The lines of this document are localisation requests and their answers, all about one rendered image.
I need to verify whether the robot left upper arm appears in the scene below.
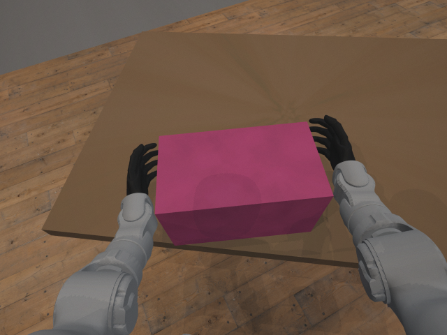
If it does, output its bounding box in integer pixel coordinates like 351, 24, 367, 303
28, 271, 138, 335

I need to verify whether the left robot forearm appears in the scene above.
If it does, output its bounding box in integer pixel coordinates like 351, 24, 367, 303
53, 193, 158, 327

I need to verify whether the robot left hand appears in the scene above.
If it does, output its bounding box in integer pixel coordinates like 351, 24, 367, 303
126, 143, 158, 196

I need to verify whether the right robot forearm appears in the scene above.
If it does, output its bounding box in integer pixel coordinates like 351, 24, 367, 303
332, 161, 447, 275

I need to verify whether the table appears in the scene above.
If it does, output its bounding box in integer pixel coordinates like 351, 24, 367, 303
41, 31, 447, 307

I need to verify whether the robot right hand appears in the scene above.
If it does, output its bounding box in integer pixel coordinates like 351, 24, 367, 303
309, 115, 355, 170

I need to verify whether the robot right upper arm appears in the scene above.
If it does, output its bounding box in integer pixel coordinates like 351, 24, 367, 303
356, 230, 447, 335

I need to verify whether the carton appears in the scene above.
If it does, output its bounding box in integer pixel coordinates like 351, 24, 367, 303
155, 121, 334, 246

